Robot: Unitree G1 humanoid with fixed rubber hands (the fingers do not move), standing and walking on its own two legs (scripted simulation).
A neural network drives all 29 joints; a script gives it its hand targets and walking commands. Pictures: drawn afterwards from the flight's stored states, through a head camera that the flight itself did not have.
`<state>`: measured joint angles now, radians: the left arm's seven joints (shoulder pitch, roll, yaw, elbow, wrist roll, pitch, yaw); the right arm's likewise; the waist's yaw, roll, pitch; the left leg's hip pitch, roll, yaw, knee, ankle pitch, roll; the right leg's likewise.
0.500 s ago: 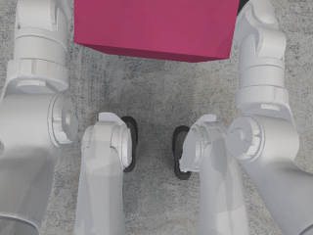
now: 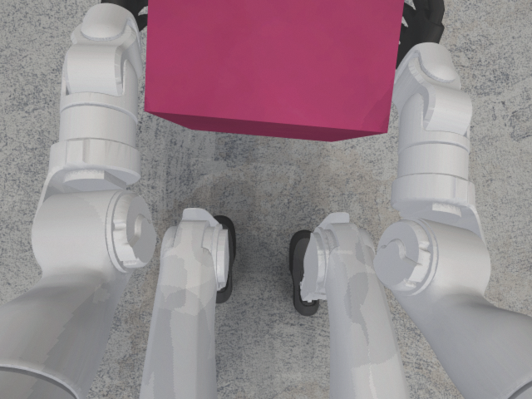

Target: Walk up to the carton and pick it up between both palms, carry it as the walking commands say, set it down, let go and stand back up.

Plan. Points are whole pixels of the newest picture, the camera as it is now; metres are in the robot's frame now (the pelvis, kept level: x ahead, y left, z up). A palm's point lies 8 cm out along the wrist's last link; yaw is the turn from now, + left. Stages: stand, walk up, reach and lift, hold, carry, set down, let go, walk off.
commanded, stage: reach and lift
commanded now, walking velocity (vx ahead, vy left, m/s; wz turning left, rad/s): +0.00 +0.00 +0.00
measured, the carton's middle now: (272, 30) +0.56 +0.03 -0.16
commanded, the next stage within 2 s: none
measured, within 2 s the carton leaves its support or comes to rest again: neither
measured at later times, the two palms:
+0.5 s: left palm out of the picture +0.52 +0.19 -0.02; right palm (462, 41) +0.51 -0.15 -0.01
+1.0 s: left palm out of the picture +0.49 +0.19 +0.06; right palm out of the picture +0.48 -0.15 +0.07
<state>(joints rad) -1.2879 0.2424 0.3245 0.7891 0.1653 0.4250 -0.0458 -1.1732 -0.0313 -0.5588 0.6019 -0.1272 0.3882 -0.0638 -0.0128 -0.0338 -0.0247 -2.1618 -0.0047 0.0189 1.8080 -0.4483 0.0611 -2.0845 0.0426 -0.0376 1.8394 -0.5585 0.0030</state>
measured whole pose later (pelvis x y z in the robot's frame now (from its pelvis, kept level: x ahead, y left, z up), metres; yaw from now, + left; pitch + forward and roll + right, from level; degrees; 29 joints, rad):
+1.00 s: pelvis +0.02 +0.00 +0.12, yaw +1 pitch +41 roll -2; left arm -0.97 0.10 0.40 0.68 0.24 0.42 -0.08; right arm -0.87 0.07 -0.56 0.53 -0.20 0.38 -0.01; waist -0.03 -0.03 -0.18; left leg -1.73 -0.01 0.02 1.41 -0.40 0.05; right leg -1.67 0.05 -0.01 1.44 -0.48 0.00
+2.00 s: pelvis +0.06 -0.01 +0.25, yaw +3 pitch +25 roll -1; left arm -0.61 -0.01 0.39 0.54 0.31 0.40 -0.13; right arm -0.53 0.19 -0.51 0.40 -0.26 0.36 0.03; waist -0.03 -0.03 -0.11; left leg -1.03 -0.03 -0.01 0.85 -0.26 0.03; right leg -0.97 0.05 0.01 0.87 -0.34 -0.02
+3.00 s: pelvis +0.09 +0.00 +0.31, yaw +3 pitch -2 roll +0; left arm -0.35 -0.07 0.29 0.36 0.29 0.63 -0.10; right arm -0.30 0.16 -0.37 0.28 -0.28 0.60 0.06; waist -0.03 -0.03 -0.01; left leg -0.19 -0.04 -0.01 0.38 -0.15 0.03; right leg -0.12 0.03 0.03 0.38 -0.21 -0.02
